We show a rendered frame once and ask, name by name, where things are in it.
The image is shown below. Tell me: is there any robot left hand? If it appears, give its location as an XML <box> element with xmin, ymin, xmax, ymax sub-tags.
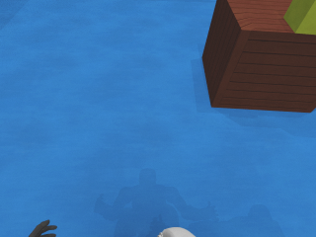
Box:
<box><xmin>29</xmin><ymin>220</ymin><xmax>57</xmax><ymax>237</ymax></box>

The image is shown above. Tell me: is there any pedestal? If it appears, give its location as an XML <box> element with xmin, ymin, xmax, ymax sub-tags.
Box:
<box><xmin>201</xmin><ymin>0</ymin><xmax>316</xmax><ymax>114</ymax></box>

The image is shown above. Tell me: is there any carton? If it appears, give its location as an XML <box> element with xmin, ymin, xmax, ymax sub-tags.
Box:
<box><xmin>283</xmin><ymin>0</ymin><xmax>316</xmax><ymax>36</ymax></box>

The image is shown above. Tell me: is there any right robot thigh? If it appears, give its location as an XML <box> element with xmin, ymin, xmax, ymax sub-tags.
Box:
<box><xmin>157</xmin><ymin>227</ymin><xmax>196</xmax><ymax>237</ymax></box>

